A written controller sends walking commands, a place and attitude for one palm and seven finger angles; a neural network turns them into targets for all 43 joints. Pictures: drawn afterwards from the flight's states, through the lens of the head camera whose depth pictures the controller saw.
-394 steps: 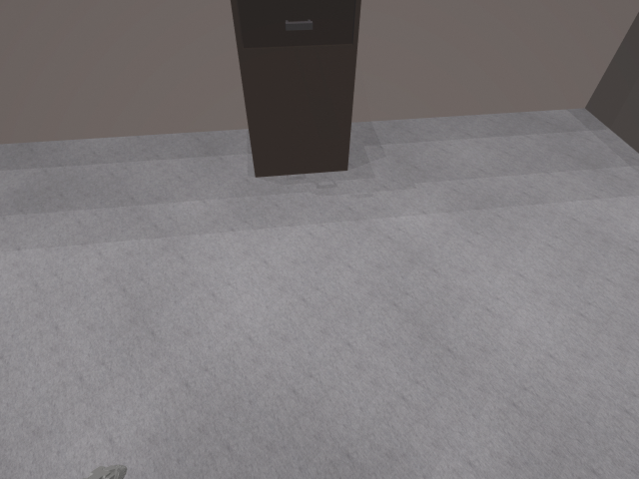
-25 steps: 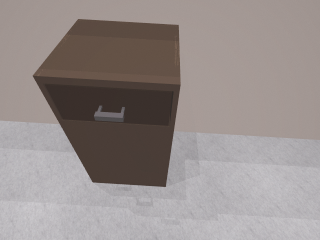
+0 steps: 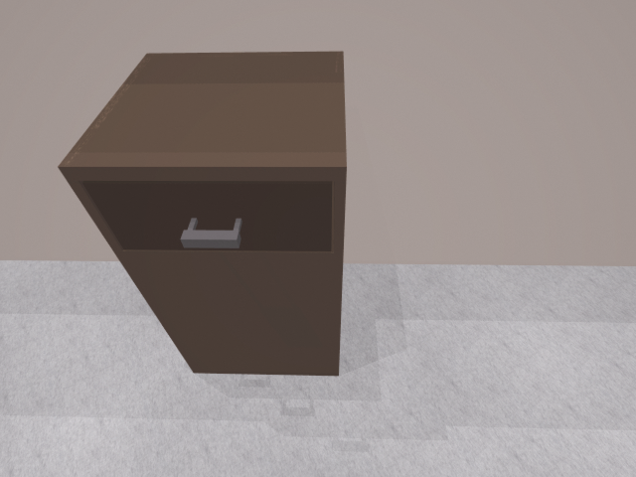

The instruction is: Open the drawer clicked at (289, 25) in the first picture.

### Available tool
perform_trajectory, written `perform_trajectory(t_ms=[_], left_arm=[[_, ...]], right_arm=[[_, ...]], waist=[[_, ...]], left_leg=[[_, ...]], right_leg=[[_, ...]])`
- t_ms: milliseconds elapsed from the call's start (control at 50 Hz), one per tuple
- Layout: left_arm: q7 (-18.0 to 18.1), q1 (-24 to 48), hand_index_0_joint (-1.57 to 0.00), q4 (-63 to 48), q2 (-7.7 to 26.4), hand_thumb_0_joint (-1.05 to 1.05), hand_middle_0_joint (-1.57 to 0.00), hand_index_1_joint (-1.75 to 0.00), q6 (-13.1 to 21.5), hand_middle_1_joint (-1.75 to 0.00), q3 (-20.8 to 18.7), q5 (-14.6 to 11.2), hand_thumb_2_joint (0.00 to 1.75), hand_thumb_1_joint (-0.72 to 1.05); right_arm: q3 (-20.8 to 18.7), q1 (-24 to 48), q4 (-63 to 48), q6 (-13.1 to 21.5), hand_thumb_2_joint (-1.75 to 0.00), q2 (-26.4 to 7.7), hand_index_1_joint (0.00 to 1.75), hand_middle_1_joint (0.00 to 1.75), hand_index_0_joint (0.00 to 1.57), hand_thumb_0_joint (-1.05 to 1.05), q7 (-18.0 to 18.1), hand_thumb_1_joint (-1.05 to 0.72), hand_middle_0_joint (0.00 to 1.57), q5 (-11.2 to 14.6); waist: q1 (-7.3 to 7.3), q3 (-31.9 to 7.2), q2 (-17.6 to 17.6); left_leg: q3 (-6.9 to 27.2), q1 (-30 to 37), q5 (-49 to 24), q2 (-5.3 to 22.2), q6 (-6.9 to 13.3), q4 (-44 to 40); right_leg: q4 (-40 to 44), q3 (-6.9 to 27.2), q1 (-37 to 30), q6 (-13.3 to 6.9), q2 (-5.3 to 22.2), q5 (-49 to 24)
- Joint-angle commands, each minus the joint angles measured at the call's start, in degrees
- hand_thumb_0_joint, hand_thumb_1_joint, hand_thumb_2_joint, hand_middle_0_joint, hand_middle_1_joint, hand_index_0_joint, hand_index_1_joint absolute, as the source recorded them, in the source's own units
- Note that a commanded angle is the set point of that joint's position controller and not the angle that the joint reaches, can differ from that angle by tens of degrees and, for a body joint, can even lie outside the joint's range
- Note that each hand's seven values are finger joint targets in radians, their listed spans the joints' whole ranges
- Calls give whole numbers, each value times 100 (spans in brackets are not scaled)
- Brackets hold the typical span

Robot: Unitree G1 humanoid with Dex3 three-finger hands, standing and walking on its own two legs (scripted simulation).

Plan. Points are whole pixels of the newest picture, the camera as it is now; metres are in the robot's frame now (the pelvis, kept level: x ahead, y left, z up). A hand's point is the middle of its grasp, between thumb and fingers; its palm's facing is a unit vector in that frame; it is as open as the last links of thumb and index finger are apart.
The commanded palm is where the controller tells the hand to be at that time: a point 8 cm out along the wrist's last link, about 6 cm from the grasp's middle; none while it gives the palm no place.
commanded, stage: look again from close up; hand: left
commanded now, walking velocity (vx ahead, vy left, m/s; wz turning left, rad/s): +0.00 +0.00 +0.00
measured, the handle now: (213, 231) +0.52 +0.23 -0.04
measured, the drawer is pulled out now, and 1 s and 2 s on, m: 0.00 0.00 0.00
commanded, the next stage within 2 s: raise the hand with hooked fingers in 0.26 s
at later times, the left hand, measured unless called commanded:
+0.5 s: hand out of the picture +0.11 +0.18 -0.09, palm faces -0.08 -0.83 -0.55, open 7.4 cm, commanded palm +0.10 +0.20 -0.04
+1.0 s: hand (156, 439) +0.17 +0.22 -0.03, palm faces +0.08 -0.05 -0.99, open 9.9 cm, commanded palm +0.15 +0.21 +0.02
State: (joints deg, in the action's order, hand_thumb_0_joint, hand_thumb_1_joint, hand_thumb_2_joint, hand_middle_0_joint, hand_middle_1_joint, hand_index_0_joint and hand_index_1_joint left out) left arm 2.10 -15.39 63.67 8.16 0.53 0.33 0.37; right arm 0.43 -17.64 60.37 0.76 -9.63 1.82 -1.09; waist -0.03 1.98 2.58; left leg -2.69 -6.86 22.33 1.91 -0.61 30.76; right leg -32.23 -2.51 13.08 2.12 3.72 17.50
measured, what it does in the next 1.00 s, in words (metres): shifts its weight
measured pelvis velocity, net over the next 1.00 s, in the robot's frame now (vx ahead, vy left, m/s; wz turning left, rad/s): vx -0.06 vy -0.03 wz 0.02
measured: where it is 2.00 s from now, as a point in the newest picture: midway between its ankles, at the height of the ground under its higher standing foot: outside the picture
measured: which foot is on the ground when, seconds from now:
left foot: down 0.00-1.00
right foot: down 0.00-1.00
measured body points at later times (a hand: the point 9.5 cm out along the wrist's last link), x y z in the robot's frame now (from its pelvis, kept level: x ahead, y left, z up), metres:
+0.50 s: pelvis -0.02 -0.02 +0.00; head +0.00 -0.05 +0.45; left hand +0.11 +0.22 -0.06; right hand +0.05 -0.26 -0.15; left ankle -0.06 +0.12 -0.73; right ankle +0.00 -0.14 -0.73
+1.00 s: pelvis -0.06 -0.03 -0.04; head -0.02 -0.05 +0.41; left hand +0.16 +0.22 +0.02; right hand +0.19 -0.22 -0.13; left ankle -0.06 +0.12 -0.73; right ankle +0.00 -0.14 -0.73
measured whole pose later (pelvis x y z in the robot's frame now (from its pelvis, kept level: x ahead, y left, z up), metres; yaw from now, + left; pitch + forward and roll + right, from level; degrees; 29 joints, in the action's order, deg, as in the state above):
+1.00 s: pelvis -0.06 -0.03 -0.04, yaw +1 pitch +8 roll +1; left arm 26.6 -13.6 4.5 19.2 -1.6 4.1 62.2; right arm -0.1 -3.4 31.7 -2.3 -10.9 0.5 -4.6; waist 5.0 -3.8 1.5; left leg -0.7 -32.7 26.4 2.8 -2.7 51.6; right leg -52.4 -2.9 38.5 -0.5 3.6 21.5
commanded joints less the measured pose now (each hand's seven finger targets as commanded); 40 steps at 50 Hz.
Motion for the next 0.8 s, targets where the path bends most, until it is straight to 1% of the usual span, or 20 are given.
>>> perform_trajectory(t_ms=[0, 260, 320, 340, 360, 380, 400, 420, 440, 460, 480, 500, 540, 580, 600, 620, 660, 700, 760, 780], left_arm=[[-18, -222, -20, -235, 625, 0, -20, -30, 19, -30, -84, 12, 90, 90], [-49, -268, -20, -180, 696, 0, -20, -30, 68, -30, -135, 7, 90, 90], [-46, -258, -20, -162, 668, 0, -20, -30, 75, -30, -144, 5, 90, 90], [228, -922, -20, 76, 976, 0, -20, -30, 178, -30, -243, 27, 90, 90], [210, 3746, -20, -8535, 2556, 0, -20, -32, 1236, -32, 32, 977, 89, 88], [695, 869, -20, -6872, 2093, 0, -20, -33, 627, -33, -251, 1069, 88, 85], [1003, -406, -21, -6233, 939, 0, -21, -34, -269, -34, 281, 1085, 87, 83], [994, -273, -21, -6309, 491, 0, -21, -36, -283, -36, 655, 1426, 86, 81], [1117, -10, -21, -6664, 962, 0, -21, -37, -185, -37, 498, 1992, 85, 78], [1308, -216, -21, -6479, 1345, 0, -21, -39, -131, -39, 176, 2682, 84, 76], [1452, -715, -21, -6149, 1188, 0, -21, -40, -136, -40, 234, 3290, 83, 74], [1566, -1255, -21, -6093, 1197, 0, -21, -42, -123, -42, 185, 3834, 82, 71], [1828, -2177, -22, -5661, 985, 0, -22, -45, -27, -45, 320, 4856, 80, 67], [2009, -2267, -22, -5906, 940, 0, -22, -48, 159, -48, 432, 5523, 78, 62], [2104, -2089, -22, -6131, 1136, 0, -22, -50, 277, -50, 254, 5777, 77, 60], [2215, -1837, -22, -6423, 1247, 0, -22, -51, 359, -51, 209, 6011, 76, 57], [2472, -1421, -23, -6676, 1532, 0, -23, -54, 473, -54, -60, 6397, 74, 53], [2783, -513, -23, -7060, 1852, 0, -23, -57, 519, -57, -351, 6702, 72, 48], [3108, 477, -24, -7558, 1867, 0, -24, -62, 454, -62, -321, 6615, 69, 41], [3173, 867, -24, -7656, 1941, 0, -24, -63, 433, -63, -304, 6590, 68, 39]], right_arm=[[-70, -433, -168, 60, -90, -499, 30, 30, 20, 0, -2, -90, 20, 33], [-39, -365, 75, 48, -90, -457, 30, 30, 20, 0, 5, -90, 20, 36], [-36, -420, 164, 60, -90, -441, 30, 30, 20, 0, 13, -90, 20, 34], [-195, 302, -231, 95, -90, -678, 30, 30, 20, 0, -20, -90, 20, 86], [-143, 430, -2062, 1021, -90, -1477, 30, 30, 20, 0, 257, -90, 20, 351], [-299, 627, -1744, 1513, -90, -983, 30, 30, 20, 0, 456, -90, 20, 246], [-343, 778, -1764, 1687, -90, -739, 30, 30, 20, 0, 432, -90, 20, 459], [-274, 789, -1774, 1766, -90, -844, 30, 30, 20, 0, 400, -90, 20, 396], [-321, 1032, -2047, 1788, -90, -1026, 30, 30, 20, 0, 362, -90, 20, 234], [-356, 873, -2123, 1664, -90, -1127, 30, 30, 20, 0, 323, -90, 20, 40], [-392, 913, -2378, 1517, -90, -1044, 30, 30, 20, 0, 273, -90, 20, -66], [-461, 962, -2675, 1390, -90, -1072, 30, 30, 20, 0, 175, -90, 20, -104], [-514, 1217, -3065, 971, -90, -1032, 30, 30, 20, 0, -39, -90, 20, -232], [-509, 1519, -3445, 556, -90, -1044, 30, 30, 20, 0, -262, -90, 20, -271], [-498, 1618, -3563, 413, -90, -1033, 30, 30, 20, 0, -352, -90, 20, -233], [-478, 1742, -3710, 291, -90, -1030, 30, 30, 20, 0, -411, -90, 20, -248], [-450, 1816, -3858, 131, -90, -949, 30, 30, 20, 0, -442, -90, 20, -250], [-470, 1752, -3866, -11, -90, -893, 30, 30, 20, 0, -418, -90, 20, -286], [-534, 1626, -3939, -30, -90, -834, 30, 30, 20, 0, -308, -90, 20, -321], [-528, 1631, -3905, -21, -90, -829, 30, 30, 20, 0, -274, -90, 20, -340]], waist=[[-34, 447, -204], [-15, 174, -397], [-13, 128, -245], [331, 144, -1668], [-169, -2611, 663], [288, -2449, 1866], [145, -1379, 1421], [4, -776, 490], [-21, -464, 116], [-55, -828, -552], [49, -753, -1153], [270, -908, -940], [523, -630, -1433], [629, -533, -1526], [729, -730, -1441], [736, -946, -1285], [742, -1227, -957], [642, -1525, -1012], [388, -2069, -190], [264, -2167, -154]], left_leg=[[316, -694, -1449, 430, 259, -859], [172, -449, -1314, 328, 177, -814], [176, -390, -1528, 361, 165, -833], [-41, -1086, -1660, 417, -42, 681], [-63, 347, -2607, -197, 326, -373], [18, 607, -3891, -51, 291, -627], [184, -41, -3641, 29, 46, -679], [77, -396, -3281, 15, 95, -423], [226, -773, -2581, -157, 143, -207], [195, -1065, -2162, -233, 183, -6], [183, -1476, -1736, -296, 172, 128], [147, -1607, -1634, -385, 137, 202], [75, -2256, -1138, -407, 55, 351], [-9, -2600, -758, -451, 55, 511], [-13, -2672, -793, -488, 67, 611], [-44, -2677, -741, -511, 83, 705], [-72, -2715, -655, -564, 115, 935], [2, -2711, -527, -610, 148, 1223], [41, -2162, -422, -581, 178, 1596], [66, -2041, -439, -556, 186, 1703]], right_leg=[[425, 220, -96, -369, 121, -1054], [673, 382, -262, -403, 238, -1492], [626, 348, -322, -406, 209, -1686], [573, 744, -630, -232, 626, -5089], [24, 1066, -991, -517, 113, -4231], [-256, 477, -575, -588, -145, -2309], [-260, 83, 171, -497, -315, -974], [-53, -43, 456, -413, -338, -1251], [38, 178, 749, -442, -348, -1321], [-14, 143, 923, -430, -356, -1004], [2, 157, 1149, -413, -374, -439], [-36, 349, 1036, -459, -407, -201], [-138, 477, 1230, -536, -450, 208], [-196, 659, 1338, -602, -415, 261], [-323, 787, 1243, -644, -411, 143], [-444, 791, 1245, -638, -372, 101], [-628, 860, 1371, -631, -362, 38], [-740, 1045, 1708, -619, -368, 330], [-868, 1046, 2288, -602, -315, 557], [-913, 1000, 2426, -575, -300, 538]])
